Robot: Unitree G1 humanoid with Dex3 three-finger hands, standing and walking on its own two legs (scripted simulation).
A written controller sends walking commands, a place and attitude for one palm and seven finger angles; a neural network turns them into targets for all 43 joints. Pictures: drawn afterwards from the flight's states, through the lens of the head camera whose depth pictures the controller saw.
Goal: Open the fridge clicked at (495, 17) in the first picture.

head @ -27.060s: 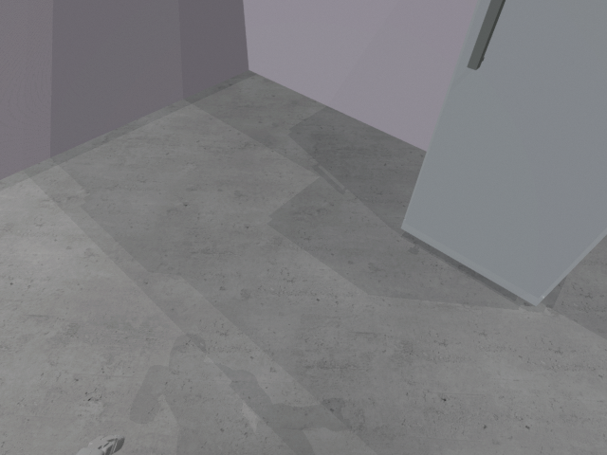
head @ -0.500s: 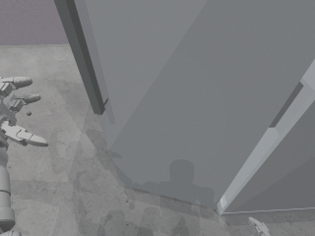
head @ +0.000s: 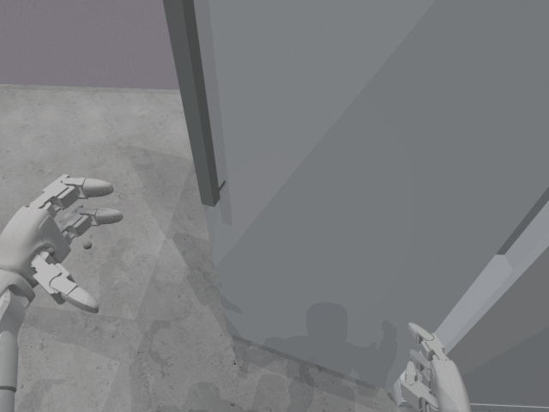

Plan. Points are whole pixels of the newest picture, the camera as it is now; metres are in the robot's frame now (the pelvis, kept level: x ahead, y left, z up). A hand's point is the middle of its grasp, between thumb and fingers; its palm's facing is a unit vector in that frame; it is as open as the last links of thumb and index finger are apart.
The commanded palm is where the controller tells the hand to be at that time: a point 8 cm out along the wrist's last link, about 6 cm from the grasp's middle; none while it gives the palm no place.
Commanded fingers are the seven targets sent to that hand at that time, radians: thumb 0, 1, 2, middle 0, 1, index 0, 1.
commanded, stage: draw the hand back to the body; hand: left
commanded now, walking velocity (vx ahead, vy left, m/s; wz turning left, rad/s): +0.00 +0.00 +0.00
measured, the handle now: (200, 83) +0.49 +0.18 +0.26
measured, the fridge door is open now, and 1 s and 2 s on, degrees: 73 73 73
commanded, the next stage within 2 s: step back with the hand held close in 1.04 s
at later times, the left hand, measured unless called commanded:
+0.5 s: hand (88, 250) +0.24 +0.26 +0.16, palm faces +0.44 -0.84 -0.33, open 10.4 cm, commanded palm +0.18 +0.30 +0.18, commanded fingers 0.00 0.65 0.78 -0.21 -0.45 -0.21 -0.45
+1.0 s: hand (87, 275) +0.21 +0.25 +0.16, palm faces +0.45 -0.82 -0.36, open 7.5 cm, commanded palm +0.16 +0.28 +0.18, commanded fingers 0.00 0.90 0.90 -0.20 -0.30 -0.20 -0.30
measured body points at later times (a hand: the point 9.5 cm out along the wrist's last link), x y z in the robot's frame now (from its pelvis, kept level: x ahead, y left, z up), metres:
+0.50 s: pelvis +0.02 +0.00 +0.01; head -0.01 -0.02 +0.46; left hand +0.21 +0.30 +0.18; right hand +0.19 -0.24 -0.08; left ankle +0.02 +0.11 -0.73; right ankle -0.01 -0.14 -0.73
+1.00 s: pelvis +0.01 -0.02 +0.01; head -0.01 -0.03 +0.46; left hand +0.18 +0.29 +0.18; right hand +0.20 -0.23 -0.07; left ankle +0.02 +0.11 -0.73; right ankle -0.01 -0.14 -0.73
